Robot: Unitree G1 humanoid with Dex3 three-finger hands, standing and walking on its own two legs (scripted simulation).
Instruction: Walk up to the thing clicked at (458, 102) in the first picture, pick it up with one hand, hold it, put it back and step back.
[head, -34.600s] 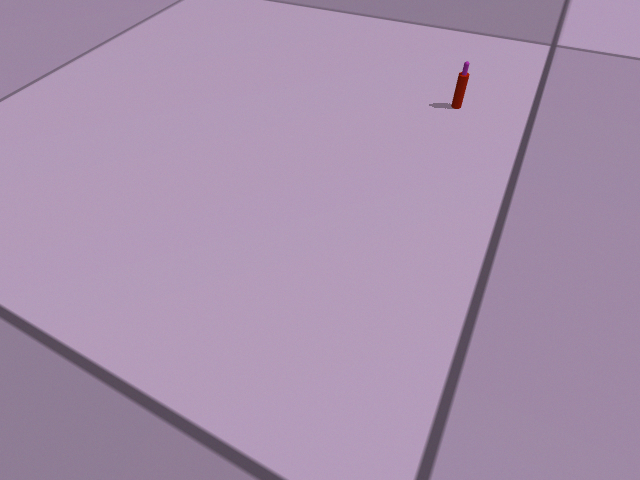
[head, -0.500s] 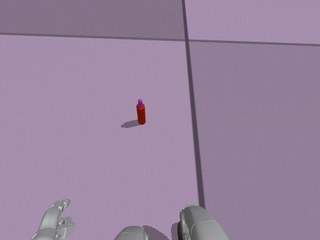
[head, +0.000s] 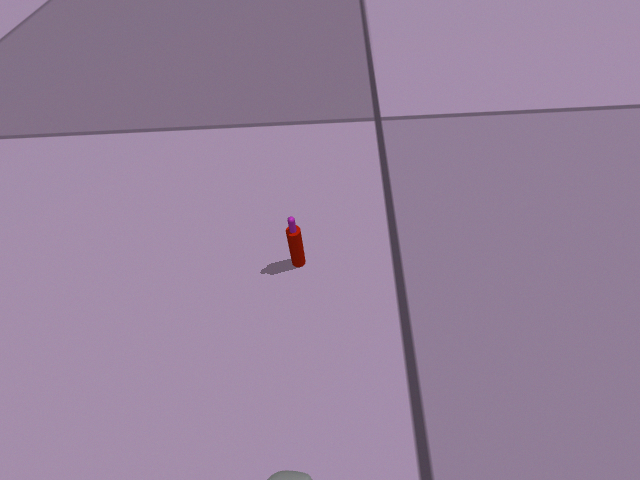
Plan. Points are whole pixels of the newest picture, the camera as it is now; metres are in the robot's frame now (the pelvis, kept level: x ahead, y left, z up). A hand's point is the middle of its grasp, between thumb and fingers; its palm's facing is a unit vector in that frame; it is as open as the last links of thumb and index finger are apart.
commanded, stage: step back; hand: left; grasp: from the side
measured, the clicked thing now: (295, 241) +0.97 +0.21 -0.63
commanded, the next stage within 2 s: stand in 0.90 s
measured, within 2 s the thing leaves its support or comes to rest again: neither
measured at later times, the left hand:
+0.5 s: hand out of the picture +0.10 +0.24 -0.13, palm faces +0.06 -0.92 -0.38, open 7.4 cm
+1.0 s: hand out of the picture +0.12 +0.25 -0.14, palm faces +0.07 -0.94 -0.34, open 7.4 cm
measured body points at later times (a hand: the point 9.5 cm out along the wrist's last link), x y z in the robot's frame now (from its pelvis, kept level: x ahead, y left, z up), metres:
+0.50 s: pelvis +0.02 -0.03 +0.00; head +0.03 -0.05 +0.45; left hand +0.10 +0.28 -0.10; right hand +0.08 -0.35 -0.13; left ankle +0.01 +0.10 -0.69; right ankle +0.06 -0.13 -0.73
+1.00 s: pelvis +0.05 -0.01 +0.01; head +0.06 -0.01 +0.46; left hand +0.12 +0.30 -0.12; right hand +0.19 -0.29 -0.11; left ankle +0.07 +0.12 -0.73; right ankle +0.06 -0.13 -0.73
